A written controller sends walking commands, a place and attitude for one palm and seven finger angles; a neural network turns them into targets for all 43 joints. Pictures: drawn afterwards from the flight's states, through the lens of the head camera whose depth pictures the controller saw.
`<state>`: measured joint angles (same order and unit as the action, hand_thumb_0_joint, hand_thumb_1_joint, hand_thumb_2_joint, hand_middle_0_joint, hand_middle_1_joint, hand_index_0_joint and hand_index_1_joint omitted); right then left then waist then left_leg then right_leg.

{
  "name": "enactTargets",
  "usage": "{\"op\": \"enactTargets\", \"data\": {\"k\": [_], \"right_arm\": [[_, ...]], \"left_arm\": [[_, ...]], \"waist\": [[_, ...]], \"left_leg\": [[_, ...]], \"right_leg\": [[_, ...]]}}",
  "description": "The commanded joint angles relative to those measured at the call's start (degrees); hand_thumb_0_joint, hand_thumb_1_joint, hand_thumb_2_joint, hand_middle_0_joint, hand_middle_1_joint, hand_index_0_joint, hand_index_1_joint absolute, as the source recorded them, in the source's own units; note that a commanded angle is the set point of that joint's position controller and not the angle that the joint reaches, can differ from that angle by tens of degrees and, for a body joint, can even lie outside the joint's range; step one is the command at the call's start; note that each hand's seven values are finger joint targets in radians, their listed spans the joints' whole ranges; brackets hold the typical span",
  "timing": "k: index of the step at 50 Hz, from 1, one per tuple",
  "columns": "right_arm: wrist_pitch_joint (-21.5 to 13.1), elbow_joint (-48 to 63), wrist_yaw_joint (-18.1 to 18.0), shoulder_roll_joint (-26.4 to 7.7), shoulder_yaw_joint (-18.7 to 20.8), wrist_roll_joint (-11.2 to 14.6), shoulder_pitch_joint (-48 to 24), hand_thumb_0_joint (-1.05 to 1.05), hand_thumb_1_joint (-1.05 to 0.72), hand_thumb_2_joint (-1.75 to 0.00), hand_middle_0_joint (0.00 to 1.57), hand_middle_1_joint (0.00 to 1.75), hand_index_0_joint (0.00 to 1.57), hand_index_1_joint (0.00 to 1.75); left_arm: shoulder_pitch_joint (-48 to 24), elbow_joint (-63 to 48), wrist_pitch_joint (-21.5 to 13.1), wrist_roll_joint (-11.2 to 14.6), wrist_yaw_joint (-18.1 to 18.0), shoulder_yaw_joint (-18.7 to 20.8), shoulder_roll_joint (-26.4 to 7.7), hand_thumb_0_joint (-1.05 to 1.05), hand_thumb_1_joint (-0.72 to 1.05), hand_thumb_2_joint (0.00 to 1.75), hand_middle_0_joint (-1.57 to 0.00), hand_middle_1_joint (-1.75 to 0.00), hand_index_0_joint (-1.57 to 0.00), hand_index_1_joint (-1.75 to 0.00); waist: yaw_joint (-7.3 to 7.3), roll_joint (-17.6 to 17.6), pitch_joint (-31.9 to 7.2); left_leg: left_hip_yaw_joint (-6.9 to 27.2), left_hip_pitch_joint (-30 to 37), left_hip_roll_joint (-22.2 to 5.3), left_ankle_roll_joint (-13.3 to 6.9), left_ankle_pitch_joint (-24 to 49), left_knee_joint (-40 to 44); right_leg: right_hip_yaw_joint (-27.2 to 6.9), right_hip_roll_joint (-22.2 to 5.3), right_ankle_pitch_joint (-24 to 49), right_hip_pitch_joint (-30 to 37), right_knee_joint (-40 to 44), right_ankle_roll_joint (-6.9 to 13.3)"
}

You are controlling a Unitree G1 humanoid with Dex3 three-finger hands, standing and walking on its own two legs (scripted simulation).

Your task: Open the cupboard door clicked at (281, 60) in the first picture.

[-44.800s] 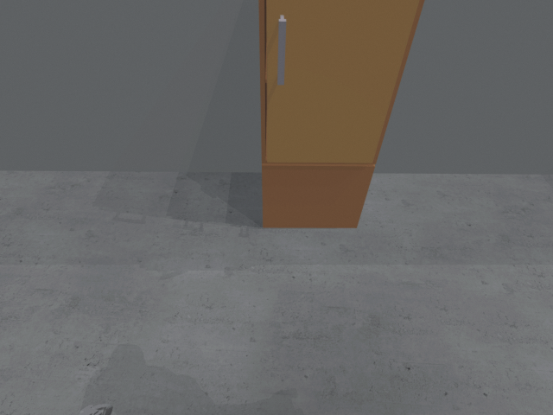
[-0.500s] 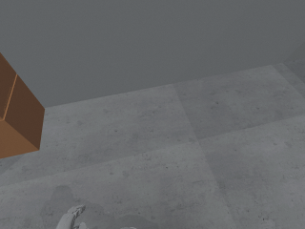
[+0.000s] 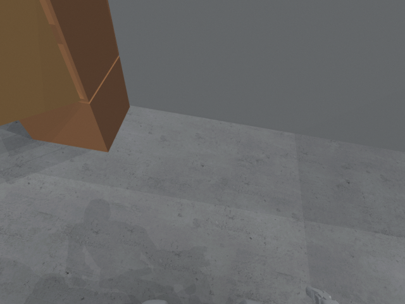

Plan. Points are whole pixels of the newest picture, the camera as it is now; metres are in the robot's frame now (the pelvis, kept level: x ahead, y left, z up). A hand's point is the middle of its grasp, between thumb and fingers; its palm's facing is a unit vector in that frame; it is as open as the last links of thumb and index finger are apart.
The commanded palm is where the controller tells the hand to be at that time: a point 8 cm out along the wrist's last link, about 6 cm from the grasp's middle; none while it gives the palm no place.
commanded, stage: turn to face it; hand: left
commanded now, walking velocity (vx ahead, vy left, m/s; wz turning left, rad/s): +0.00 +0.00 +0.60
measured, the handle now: out of the picture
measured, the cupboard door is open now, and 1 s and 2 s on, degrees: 42 42 42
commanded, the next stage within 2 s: take the last steps up to it in 0.94 s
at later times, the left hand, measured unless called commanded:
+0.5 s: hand out of the picture +0.08 +0.17 -0.13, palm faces +0.26 -0.92 -0.28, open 7.3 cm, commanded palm none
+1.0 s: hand out of the picture -0.08 +0.20 -0.17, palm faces +0.56 -0.80 -0.23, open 7.3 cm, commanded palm none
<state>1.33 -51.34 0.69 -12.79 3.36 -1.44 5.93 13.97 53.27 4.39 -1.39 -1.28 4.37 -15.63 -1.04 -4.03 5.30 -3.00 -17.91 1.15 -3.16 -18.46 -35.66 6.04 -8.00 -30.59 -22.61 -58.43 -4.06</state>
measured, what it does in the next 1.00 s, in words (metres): steps on the spot, turning left: right foot, then left foot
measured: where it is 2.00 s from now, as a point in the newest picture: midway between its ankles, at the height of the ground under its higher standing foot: outside the picture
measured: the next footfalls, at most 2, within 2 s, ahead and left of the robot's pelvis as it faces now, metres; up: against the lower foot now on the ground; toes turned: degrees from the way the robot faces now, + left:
right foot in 0.42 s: +0.08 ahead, -0.14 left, +0.00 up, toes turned +12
left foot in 0.82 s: +0.00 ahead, +0.10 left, +0.00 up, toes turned +32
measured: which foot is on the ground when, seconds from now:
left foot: down 0.00-0.40, up 0.42-0.80, down 0.82-1.00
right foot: up 0.00-0.40, down 0.42-0.82, up 0.84-1.00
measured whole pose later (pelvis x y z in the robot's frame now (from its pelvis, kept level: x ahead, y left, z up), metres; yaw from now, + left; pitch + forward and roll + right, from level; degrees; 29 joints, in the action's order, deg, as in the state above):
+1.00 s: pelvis +0.01 +0.00 +0.01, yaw +31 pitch +0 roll -1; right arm 0.5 -53.2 -1.1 -10.6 1.5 -1.4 6.0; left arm 14.3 55.8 4.1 -1.3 -1.2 3.9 -15.0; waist -2.1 -3.1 4.5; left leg -1.7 -14.1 1.1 -3.2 -15.5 -29.7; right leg 1.9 -5.9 -25.7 -24.7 -61.8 -4.0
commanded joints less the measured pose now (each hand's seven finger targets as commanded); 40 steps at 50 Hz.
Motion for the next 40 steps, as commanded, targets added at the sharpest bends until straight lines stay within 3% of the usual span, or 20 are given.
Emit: {"op": "enactTargets", "data": {"k": [1,4,9,13,16,18,19,20,21,22,23,24,26,31,35,37,39,40], "right_arm": [[-0.74,1.83,-1.91,-11.11,2.22,0.12,4.73,0.0,-0.9,-0.9,0.2,0.3,0.2,0.3],[-1.07,1.6,-1.88,-10.95,2.16,0.4,5.45,0.0,-0.9,-0.9,0.2,0.3,0.2,0.3],[-0.74,0.84,-1.65,-11.22,2.49,0.16,7.54,0.0,-0.9,-0.9,0.2,0.3,0.2,0.3],[-0.29,0.83,-1.54,-11.11,2.88,-0.18,7.6,0.0,-0.9,-0.9,0.2,0.3,0.2,0.3],[0.04,1.47,-1.52,-11.18,3.24,-0.21,6.13,0.0,-0.9,-0.9,0.2,0.3,0.2,0.3],[0.2,1.91,-1.44,-10.43,3.29,0.32,4.3,0.0,-0.9,-0.9,0.2,0.3,0.2,0.3],[0.1,2.15,-1.18,-8.67,3.14,0.83,4.74,0.0,-0.9,-0.9,0.2,0.3,0.2,0.3],[-0.13,2.73,-0.81,-5.33,2.89,1.46,5.84,0.0,-0.9,-0.9,0.2,0.3,0.2,0.3],[0.18,3.21,-0.83,-6.29,3.1,0.85,5.75,0.0,-0.9,-0.9,0.2,0.3,0.2,0.3],[0.64,2.54,-0.39,-7.03,3.15,0.3,5.84,0.0,-0.9,-0.9,0.2,0.3,0.2,0.3],[1.44,1.0,-0.08,-6.81,3.42,0.15,6.31,0.0,-0.9,-0.9,0.2,0.3,0.2,0.3],[1.94,-0.02,0.15,-6.14,3.37,0.15,6.62,0.0,-0.9,-0.9,0.2,0.3,0.2,0.3],[2.0,-0.21,0.62,-5.14,2.73,0.33,6.61,0.0,-0.9,-0.9,0.2,0.3,0.2,0.3],[1.84,0.56,0.72,-3.26,1.63,0.63,1.14,0.0,-0.9,-0.9,0.2,0.3,0.2,0.3],[1.23,1.05,0.81,-2.03,0.87,0.86,-1.3,0.0,-0.9,-0.9,0.2,0.3,0.2,0.3],[0.77,0.93,0.56,-2.46,0.67,1.0,0.01,0.0,-0.9,-0.9,0.2,0.3,0.2,0.3],[0.19,-0.09,0.37,-3.6,0.77,0.77,3.35,0.0,-0.9,-0.9,0.2,0.3,0.2,0.3],[-0.28,-0.96,0.31,-6.13,1.36,0.61,6.31,0.0,-0.9,-0.9,0.2,0.3,0.2,0.3]], "left_arm": [[-4.13,-6.03,-2.29,0.06,0.67,0.91,-3.71,0.0,0.9,0.9,-0.2,-0.3,-0.2,-0.3],[-2.71,-5.42,-2.37,0.16,0.59,0.81,-3.49,0.0,0.9,0.9,-0.2,-0.3,-0.2,-0.3],[-6.25,-7.01,-2.44,0.35,0.34,0.53,-3.12,0.0,0.9,0.9,-0.2,-0.3,-0.2,-0.3],[-8.15,-8.14,-2.72,0.58,0.16,0.2,-2.64,0.0,0.9,0.9,-0.2,-0.3,-0.2,-0.3],[-5.87,-7.91,-3.14,1.01,-0.11,0.16,-2.44,0.0,0.9,0.9,-0.2,-0.3,-0.2,-0.3],[-1.73,-6.81,-3.74,1.2,-0.43,0.53,-3.08,0.0,0.9,0.9,-0.2,-0.3,-0.2,-0.3],[0.5,-6.33,-4.37,1.01,-0.72,0.99,-4.97,0.0,0.9,0.9,-0.2,-0.3,-0.2,-0.3],[1.46,-6.25,-4.9,0.12,-1.2,2.02,-10.03,0.0,0.9,0.9,-0.2,-0.3,-0.2,-0.3],[1.34,-6.5,-4.71,-0.1,-1.15,1.81,-11.27,0.0,0.9,0.9,-0.2,-0.3,-0.2,-0.3],[-0.76,-7.19,-4.68,0.22,-1.18,1.05,-9.25,0.0,0.9,0.9,-0.2,-0.3,-0.2,-0.3],[-3.95,-7.47,-5.12,0.3,-1.22,0.49,-5.75,0.0,0.9,0.9,-0.2,-0.3,-0.2,-0.3],[-5.59,-7.65,-5.04,0.57,-0.95,0.04,-5.02,0.0,0.9,0.9,-0.2,-0.3,-0.2,-0.3],[-5.91,-7.84,-5.2,0.63,-0.89,-0.23,-3.6,0.0,0.9,0.9,-0.2,-0.3,-0.2,-0.3],[1.83,-5.11,-5.43,0.2,-0.9,0.63,-5.66,0.0,0.9,0.9,-0.2,-0.3,-0.2,-0.3],[4.58,-3.51,-5.21,-0.42,-0.71,1.22,-6.91,0.0,0.9,0.9,-0.2,-0.3,-0.2,-0.3],[3.95,-3.3,-5.06,-0.41,-0.62,1.51,-7.75,0.0,0.9,0.9,-0.2,-0.3,-0.2,-0.3],[2.82,-3.05,-4.91,0.19,-0.3,1.55,-7.92,0.0,0.9,0.9,-0.2,-0.3,-0.2,-0.3],[1.97,-3.24,-4.72,0.67,-0.12,1.28,-6.61,0.0,0.9,0.9,-0.2,-0.3,-0.2,-0.3]], "waist": [[2.48,12.79,-6.66],[1.79,10.47,-7.99],[2.81,10.99,-6.83],[3.09,13.61,-7.12],[1.93,14.18,-8.09],[-0.28,12.47,-9.22],[-1.39,7.62,-10.22],[-1.84,-8.64,-11.59],[-1.38,-11.55,-9.72],[-0.28,-5.59,-6.93],[1.67,-6.43,-4.91],[2.73,-7.25,-3.51],[3.09,-7.71,-3.43],[-0.34,-5.8,-5.43],[-1.79,-8.55,-5.65],[-0.99,-8.92,-6.57],[1.48,-7.11,-7.93],[3.52,-0.74,-9.95]], "left_leg": [[17.42,10.31,-14.7,-5.29,27.58,16.33],[16.1,12.25,-13.09,-5.29,29.92,15.67],[20.81,11.51,-13.15,-6.62,25.47,16.12],[23.54,9.62,-12.1,-6.56,25.75,14.58],[25.76,6.05,-11.02,-5.9,28.63,12.47],[25.27,0.98,-8.62,-3.48,25.65,9.12],[23.53,-5.24,-5.68,-0.78,17.22,5.19],[13.79,-15.45,1.45,3.44,-2.1,-6.21],[7.06,-16.03,4.13,5.32,-17.53,-20.97],[8.36,-14.78,1.19,5.02,-14.59,-29.61],[8.76,-15.18,-0.44,5.6,-10.6,-33.54],[7.25,-15.43,-1.03,6.38,-7.35,-35.96],[5.47,-15.32,-2.17,7.08,-4.19,-34.9],[1.38,-13.29,-2.25,7.68,-6.76,-21.07],[-1.55,-8.08,-1.24,6.61,-8.2,-10.58],[-2.46,-4.14,-0.7,5.77,-6.7,-4.37],[-3.19,5.46,0.29,4.86,2.98,6.45],[-0.17,14.0,-3.04,3.71,11.46,12.42]], "right_leg": [[-6.51,0.95,7.79,-11.28,-9.7,-0.63],[-6.12,1.93,9.8,-10.23,-6.69,-1.4],[-6.45,3.31,8.61,-9.18,0.27,-1.77],[-6.09,5.18,6.76,-4.43,9.16,-1.18],[-5.39,7.5,7.65,3.49,17.8,-0.23],[-5.09,7.63,16.07,13.7,29.66,0.31],[-8.78,3.62,20.41,22.46,37.57,1.02],[-22.26,-10.65,23.74,30.54,41.84,5.61],[-28.39,-21.18,29.83,23.01,42.6,11.91],[-23.4,-18.96,29.0,16.71,41.73,13.75],[-19.44,-14.87,28.66,13.94,42.11,12.33],[-14.85,-11.84,30.53,12.8,41.62,10.78],[-7.69,-9.65,37.95,14.12,40.14,9.58],[-3.79,-11.05,49.4,21.99,36.84,10.09],[-2.82,-11.89,52.5,21.69,34.31,10.16],[-2.5,-12.4,52.2,20.82,32.16,10.01],[0.47,-10.47,47.41,16.02,27.07,6.92],[2.39,-8.85,40.16,10.29,19.92,4.49]]}}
